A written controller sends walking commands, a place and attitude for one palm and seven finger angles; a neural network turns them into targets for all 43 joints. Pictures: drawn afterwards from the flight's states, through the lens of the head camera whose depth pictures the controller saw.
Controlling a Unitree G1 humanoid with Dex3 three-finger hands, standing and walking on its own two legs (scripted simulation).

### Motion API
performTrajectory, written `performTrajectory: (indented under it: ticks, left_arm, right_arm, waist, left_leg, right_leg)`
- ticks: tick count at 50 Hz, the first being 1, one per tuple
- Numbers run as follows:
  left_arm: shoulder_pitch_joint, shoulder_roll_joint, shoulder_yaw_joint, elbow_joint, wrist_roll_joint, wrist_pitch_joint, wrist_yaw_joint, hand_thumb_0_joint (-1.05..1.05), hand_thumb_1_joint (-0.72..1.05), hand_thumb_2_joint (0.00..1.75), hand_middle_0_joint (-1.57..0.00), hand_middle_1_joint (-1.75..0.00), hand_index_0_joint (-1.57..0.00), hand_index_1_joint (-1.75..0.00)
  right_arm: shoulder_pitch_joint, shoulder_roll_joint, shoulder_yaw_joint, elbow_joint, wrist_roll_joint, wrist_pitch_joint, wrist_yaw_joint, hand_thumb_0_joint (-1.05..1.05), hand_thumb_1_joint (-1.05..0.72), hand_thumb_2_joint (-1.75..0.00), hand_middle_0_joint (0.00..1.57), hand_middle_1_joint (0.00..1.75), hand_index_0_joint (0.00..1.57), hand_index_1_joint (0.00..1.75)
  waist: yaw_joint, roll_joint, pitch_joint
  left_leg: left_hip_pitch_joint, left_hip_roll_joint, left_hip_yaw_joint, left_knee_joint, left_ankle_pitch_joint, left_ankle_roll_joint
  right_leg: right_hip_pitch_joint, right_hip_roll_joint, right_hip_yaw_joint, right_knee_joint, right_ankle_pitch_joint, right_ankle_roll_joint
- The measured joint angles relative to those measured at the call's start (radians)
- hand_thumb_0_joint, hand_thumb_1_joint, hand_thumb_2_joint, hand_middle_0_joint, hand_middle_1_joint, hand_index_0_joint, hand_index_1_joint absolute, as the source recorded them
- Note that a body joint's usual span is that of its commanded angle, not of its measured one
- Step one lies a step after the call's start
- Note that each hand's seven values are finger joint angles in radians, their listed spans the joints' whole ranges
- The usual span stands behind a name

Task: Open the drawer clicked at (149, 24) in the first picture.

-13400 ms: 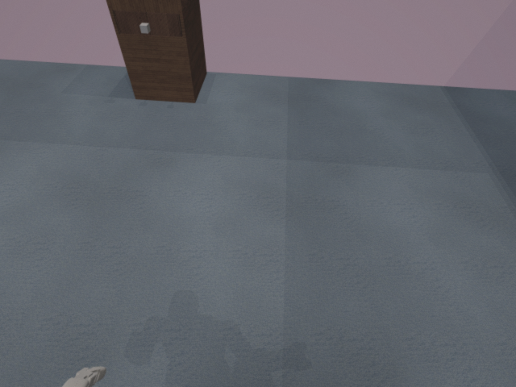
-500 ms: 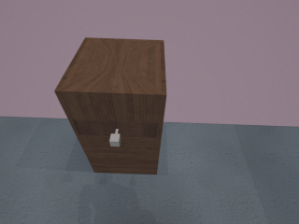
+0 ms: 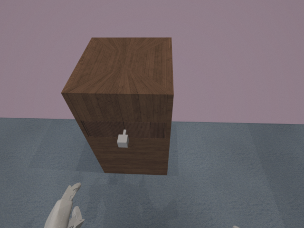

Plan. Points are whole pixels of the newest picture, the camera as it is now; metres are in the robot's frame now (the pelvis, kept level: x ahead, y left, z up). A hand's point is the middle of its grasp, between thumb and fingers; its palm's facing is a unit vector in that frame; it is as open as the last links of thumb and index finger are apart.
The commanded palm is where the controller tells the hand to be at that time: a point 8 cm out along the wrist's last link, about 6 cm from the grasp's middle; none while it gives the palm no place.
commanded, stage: raise the hand with hooked fingers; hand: left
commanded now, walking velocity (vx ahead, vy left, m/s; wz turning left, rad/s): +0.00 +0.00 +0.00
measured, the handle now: (123, 137) +0.54 +0.16 -0.24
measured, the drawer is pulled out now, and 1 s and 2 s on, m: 0.00 0.00 0.00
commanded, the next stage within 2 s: move the hooked fingers above the handle in 1.74 s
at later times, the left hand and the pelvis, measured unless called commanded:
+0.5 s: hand (87, 183) +0.24 +0.19 -0.02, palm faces +0.14 -0.04 -0.99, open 10.0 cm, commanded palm +0.21 +0.19 +0.02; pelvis +0.02 -0.05 -0.04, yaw -2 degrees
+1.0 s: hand (92, 141) +0.34 +0.19 +0.03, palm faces +0.12 -0.11 -0.99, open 12.9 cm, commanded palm +0.31 +0.19 +0.09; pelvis +0.06 -0.03 -0.01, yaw -5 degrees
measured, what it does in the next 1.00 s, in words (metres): steps on the spot: right foot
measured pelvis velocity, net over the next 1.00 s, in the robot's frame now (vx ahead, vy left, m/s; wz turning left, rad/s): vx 0.06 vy -0.03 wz -0.08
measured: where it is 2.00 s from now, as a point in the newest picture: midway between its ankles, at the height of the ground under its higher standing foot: outside the picture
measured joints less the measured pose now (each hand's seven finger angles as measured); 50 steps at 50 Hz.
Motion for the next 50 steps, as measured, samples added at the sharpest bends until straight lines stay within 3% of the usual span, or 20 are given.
performTrajectory:
  ticks: [2, 4, 6, 8, 13, 17, 20, 24, 28, 31, 36, 39, 42, 46, 50]
  left_arm:
    - [-0.070, 0.025, -0.013, -0.091, 0.142, -0.014, 0.047, 0.03, 0.86, 0.87, -0.21, -0.34, -0.20, -0.35]
    - [-0.140, 0.005, -0.027, -0.095, 0.304, -0.029, 0.085, 0.03, 0.83, 0.85, -0.21, -0.36, -0.20, -0.37]
    - [-0.154, -0.033, -0.040, -0.073, 0.451, -0.048, 0.114, 0.02, 0.78, 0.84, -0.21, -0.39, -0.20, -0.39]
    - [-0.128, -0.057, -0.058, -0.043, 0.569, -0.075, 0.133, 0.01, 0.74, 0.82, -0.21, -0.41, -0.21, -0.42]
    - [-0.037, -0.047, -0.090, 0.002, 0.773, -0.124, 0.166, 0.01, 0.61, 0.77, -0.23, -0.49, -0.22, -0.49]
    - [-0.002, 0.018, -0.061, -0.033, 0.861, -0.156, 0.233, 0.00, 0.50, 0.73, -0.25, -0.55, -0.25, -0.55]
    - [-0.030, 0.058, -0.010, -0.067, 0.879, -0.182, 0.288, 0.00, 0.42, 0.70, -0.26, -0.59, -0.26, -0.60]
    - [-0.118, 0.073, 0.030, -0.074, 0.832, -0.150, 0.298, 0.00, 0.33, 0.66, -0.27, -0.65, -0.27, -0.66]
    - [-0.161, 0.049, 0.020, -0.085, 0.756, -0.050, 0.214, 0.00, 0.24, 0.62, -0.27, -0.71, -0.27, -0.72]
    - [-0.142, 0.043, 0.003, -0.118, 0.729, -0.022, 0.139, 0.00, 0.18, 0.59, -0.27, -0.76, -0.27, -0.76]
    - [-0.095, 0.069, -0.007, -0.167, 0.760, -0.079, 0.103, 0.00, 0.06, 0.54, -0.28, -0.83, -0.28, -0.83]
    - [-0.096, 0.093, 0.007, -0.188, 0.792, -0.121, 0.134, 0.00, -0.01, 0.51, -0.29, -0.88, -0.29, -0.88]
    - [-0.126, 0.102, 0.035, -0.192, 0.790, -0.123, 0.174, 0.00, -0.08, 0.48, -0.30, -0.92, -0.29, -0.92]
    - [-0.190, 0.093, 0.055, -0.180, 0.751, -0.048, 0.175, 0.00, -0.17, 0.44, -0.30, -0.98, -0.30, -0.98]
    - [-0.261, 0.082, 0.016, -0.163, 0.721, 0.048, 0.102, 0.00, -0.26, 0.40, -0.30, -1.04, -0.30, -1.04]
  right_arm:
    - [-0.030, -0.015, -0.002, -0.069, -0.014, 0.003, 0.008, 0.01, -0.92, -0.90, 0.20, 0.30, 0.20, 0.30]
    - [-0.074, -0.039, -0.006, -0.123, -0.036, 0.042, 0.021, 0.01, -0.91, -0.90, 0.20, 0.30, 0.20, 0.30]
    - [-0.115, -0.053, -0.009, -0.166, -0.049, 0.106, 0.034, 0.01, -0.91, -0.90, 0.20, 0.30, 0.20, 0.30]
    - [-0.148, -0.050, -0.011, -0.207, -0.043, 0.172, 0.043, 0.01, -0.91, -0.90, 0.20, 0.30, 0.20, 0.30]
    - [-0.204, -0.031, -0.021, -0.302, -0.055, 0.295, 0.053, 0.01, -0.91, -0.90, 0.20, 0.30, 0.20, 0.30]
    - [-0.228, -0.031, -0.033, -0.335, -0.081, 0.341, 0.047, 0.01, -0.91, -0.90, 0.20, 0.30, 0.20, 0.30]
    - [-0.257, -0.035, -0.032, -0.319, -0.096, 0.347, 0.044, 0.01, -0.91, -0.90, 0.20, 0.30, 0.20, 0.30]
    - [-0.285, -0.023, -0.019, -0.281, -0.091, 0.347, 0.051, 0.01, -0.91, -0.90, 0.20, 0.30, 0.20, 0.30]
    - [-0.271, 0.002, 0.013, -0.261, -0.063, 0.370, 0.055, 0.01, -0.91, -0.90, 0.20, 0.30, 0.20, 0.30]
    - [-0.245, 0.009, 0.035, -0.254, -0.054, 0.379, 0.056, 0.01, -0.91, -0.90, 0.20, 0.30, 0.21, 0.30]
    - [-0.218, -0.011, 0.028, -0.245, -0.068, 0.372, 0.055, 0.01, -0.91, -0.90, 0.20, 0.30, 0.21, 0.30]
    - [-0.213, -0.034, 0.001, -0.236, -0.080, 0.370, 0.055, 0.01, -0.91, -0.90, 0.20, 0.30, 0.21, 0.30]
    - [-0.215, -0.050, -0.029, -0.220, -0.079, 0.373, 0.058, 0.01, -0.91, -0.90, 0.20, 0.30, 0.20, 0.30]
    - [-0.220, -0.058, -0.049, -0.205, -0.060, 0.385, 0.062, 0.01, -0.91, -0.90, 0.20, 0.30, 0.20, 0.30]
    - [-0.229, -0.055, -0.041, -0.210, -0.037, 0.404, 0.055, 0.01, -0.91, -0.90, 0.20, 0.30, 0.20, 0.30]
  waist:
    - [-0.013, 0.002, -0.016]
    - [-0.014, 0.027, -0.032]
    - [-0.001, 0.048, -0.066]
    - [0.025, 0.040, -0.098]
    - [0.095, -0.021, -0.100]
    - [0.123, -0.033, -0.107]
    - [0.132, -0.009, -0.116]
    - [0.122, 0.027, -0.121]
    - [0.107, 0.020, -0.124]
    - [0.094, 0.003, -0.115]
    - [0.082, -0.007, -0.094]
    - [0.078, 0.006, -0.092]
    - [0.078, 0.019, -0.099]
    - [0.078, 0.029, -0.110]
    - [0.077, 0.036, -0.103]
  left_leg:
    - [-0.063, -0.021, 0.000, 0.074, -0.019, 0.002]
    - [-0.118, -0.013, 0.001, 0.162, -0.056, 0.005]
    - [-0.151, 0.007, 0.009, 0.212, -0.087, -0.005]
    - [-0.175, 0.006, 0.006, 0.241, -0.112, -0.023]
    - [-0.224, -0.007, -0.050, 0.305, -0.141, -0.025]
    - [-0.283, 0.004, -0.086, 0.379, -0.181, -0.038]
    - [-0.319, 0.007, -0.110, 0.436, -0.216, -0.046]
    - [-0.321, 0.000, -0.130, 0.450, -0.240, -0.046]
    - [-0.263, -0.006, -0.115, 0.364, -0.220, -0.049]
    - [-0.208, -0.010, -0.111, 0.288, -0.197, -0.050]
    - [-0.162, -0.007, -0.123, 0.237, -0.190, -0.048]
    - [-0.165, -0.005, -0.127, 0.240, -0.204, -0.047]
    - [-0.172, -0.011, -0.128, 0.247, -0.210, -0.041]
    - [-0.154, -0.019, -0.130, 0.229, -0.204, -0.032]
    - [-0.107, -0.025, -0.135, 0.190, -0.185, -0.023]
  right_leg:
    - [-0.059, 0.005, 0.019, -0.064, 0.006, -0.013]
    - [-0.112, 0.019, 0.028, -0.005, 0.079, -0.028]
    - [-0.147, 0.041, 0.039, 0.035, 0.073, -0.028]
    - [-0.179, 0.062, 0.062, 0.062, 0.058, -0.031]
    - [-0.228, 0.117, 0.086, 0.103, 0.047, -0.057]
    - [-0.269, 0.134, 0.051, 0.141, 0.022, -0.079]
    - [-0.290, 0.139, 0.023, 0.172, -0.006, -0.089]
    - [-0.286, 0.136, 0.006, 0.179, -0.030, -0.092]
    - [-0.243, 0.129, 0.033, 0.121, -0.020, -0.086]
    - [-0.198, 0.129, 0.059, 0.062, -0.002, -0.082]
    - [-0.155, 0.143, 0.088, 0.005, 0.014, -0.084]
    - [-0.155, 0.146, 0.088, 0.002, 0.010, -0.082]
    - [-0.159, 0.142, 0.087, 0.006, 0.003, -0.075]
    - [-0.141, 0.132, 0.088, -0.009, 0.004, -0.064]
    - [-0.091, 0.124, 0.089, -0.051, 0.019, -0.054]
